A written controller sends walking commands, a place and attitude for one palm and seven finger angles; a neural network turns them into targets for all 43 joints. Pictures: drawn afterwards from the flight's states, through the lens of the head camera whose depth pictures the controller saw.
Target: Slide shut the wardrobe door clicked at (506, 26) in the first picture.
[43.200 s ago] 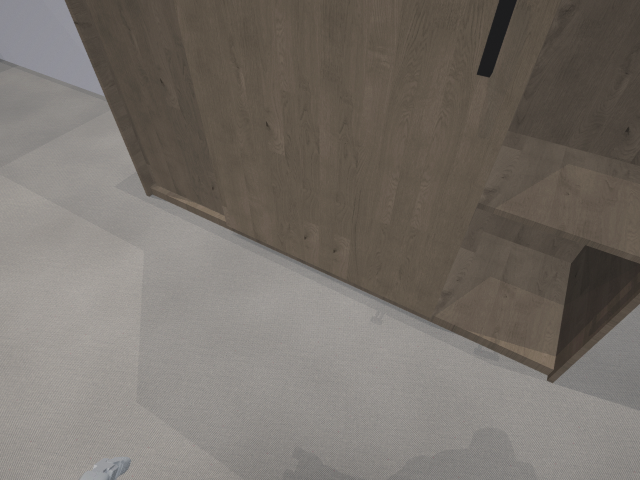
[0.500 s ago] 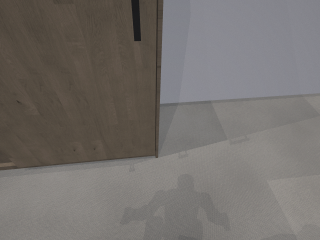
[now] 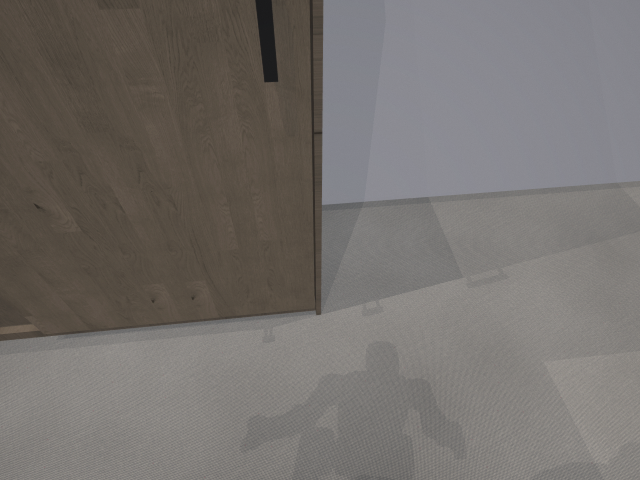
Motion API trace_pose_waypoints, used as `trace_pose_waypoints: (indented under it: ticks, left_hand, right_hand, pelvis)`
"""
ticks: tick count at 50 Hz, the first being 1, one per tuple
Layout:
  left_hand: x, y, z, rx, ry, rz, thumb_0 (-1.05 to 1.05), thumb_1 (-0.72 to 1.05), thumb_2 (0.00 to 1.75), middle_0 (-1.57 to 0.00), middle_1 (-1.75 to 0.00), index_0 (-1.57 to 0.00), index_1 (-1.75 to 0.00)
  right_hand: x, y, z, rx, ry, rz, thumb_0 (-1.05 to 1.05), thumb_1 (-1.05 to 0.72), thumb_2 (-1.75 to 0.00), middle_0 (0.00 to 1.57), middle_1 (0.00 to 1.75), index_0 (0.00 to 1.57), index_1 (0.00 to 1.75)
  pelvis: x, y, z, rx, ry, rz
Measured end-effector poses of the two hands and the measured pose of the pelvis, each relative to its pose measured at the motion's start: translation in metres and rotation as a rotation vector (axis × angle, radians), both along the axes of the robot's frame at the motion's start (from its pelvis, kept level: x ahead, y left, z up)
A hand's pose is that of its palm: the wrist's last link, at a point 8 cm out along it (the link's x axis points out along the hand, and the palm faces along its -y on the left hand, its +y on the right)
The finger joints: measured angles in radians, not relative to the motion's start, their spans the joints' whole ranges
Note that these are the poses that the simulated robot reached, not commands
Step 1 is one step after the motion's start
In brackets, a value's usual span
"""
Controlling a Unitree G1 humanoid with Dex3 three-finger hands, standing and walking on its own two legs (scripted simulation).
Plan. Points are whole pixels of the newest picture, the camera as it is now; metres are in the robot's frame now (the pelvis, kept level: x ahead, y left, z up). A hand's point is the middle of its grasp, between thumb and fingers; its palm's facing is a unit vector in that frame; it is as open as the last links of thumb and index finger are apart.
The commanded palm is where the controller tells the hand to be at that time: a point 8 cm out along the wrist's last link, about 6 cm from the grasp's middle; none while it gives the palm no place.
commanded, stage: look to check the result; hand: left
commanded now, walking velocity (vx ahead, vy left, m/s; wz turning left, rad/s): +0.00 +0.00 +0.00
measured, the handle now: (264, 7) +0.73 +0.13 +0.26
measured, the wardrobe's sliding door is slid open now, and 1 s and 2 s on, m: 0.00 0.00 0.00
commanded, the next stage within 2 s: stand and wait in 0.02 s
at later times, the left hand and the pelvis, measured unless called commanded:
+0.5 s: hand out of the picture +0.08 +0.23 -0.16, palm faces -0.06 -0.94 -0.33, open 7.4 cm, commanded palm none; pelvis +0.00 -0.01 +0.00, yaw +0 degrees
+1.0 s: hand out of the picture +0.09 +0.23 -0.16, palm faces -0.06 -0.94 -0.34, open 7.4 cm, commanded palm none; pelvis +0.00 -0.01 +0.00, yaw -1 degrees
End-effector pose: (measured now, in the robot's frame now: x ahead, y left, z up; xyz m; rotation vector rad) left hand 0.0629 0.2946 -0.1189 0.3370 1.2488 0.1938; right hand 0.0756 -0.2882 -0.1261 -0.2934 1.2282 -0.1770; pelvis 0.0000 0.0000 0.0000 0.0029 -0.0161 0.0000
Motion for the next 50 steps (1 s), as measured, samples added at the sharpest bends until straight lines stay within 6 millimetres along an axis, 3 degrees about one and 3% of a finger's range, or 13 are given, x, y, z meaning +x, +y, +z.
trace_pose_waypoints:
  ticks: [14, 30, 50]
  left_hand:
    - [0.016, -0.014, -0.002, -0.023, -0.035, -0.020, 0.00, 0.90, 0.90, -0.20, -0.30, -0.20, -0.30]
    - [0.015, -0.018, -0.003, -0.018, -0.010, -0.024, 0.00, 0.90, 0.90, -0.20, -0.30, -0.20, -0.30]
    - [0.020, -0.020, -0.001, -0.015, -0.023, -0.031, 0.00, 0.90, 0.90, -0.20, -0.30, -0.20, -0.30]
  right_hand:
    - [0.006, -0.011, 0.006, -0.018, -0.020, -0.006, 0.01, -0.90, -0.90, 0.20, 0.30, 0.21, 0.30]
    - [-0.006, -0.017, 0.003, -0.020, 0.018, -0.023, 0.01, -0.90, -0.90, 0.20, 0.30, 0.20, 0.30]
    - [-0.002, -0.018, 0.003, -0.015, 0.004, -0.024, 0.01, -0.90, -0.90, 0.20, 0.30, 0.21, 0.30]
  pelvis:
    - [0.003, -0.006, 0.000, 0.002, -0.005, -0.005]
    - [0.005, -0.011, 0.001, 0.002, -0.002, -0.010]
    - [0.005, -0.013, 0.001, 0.002, -0.005, -0.015]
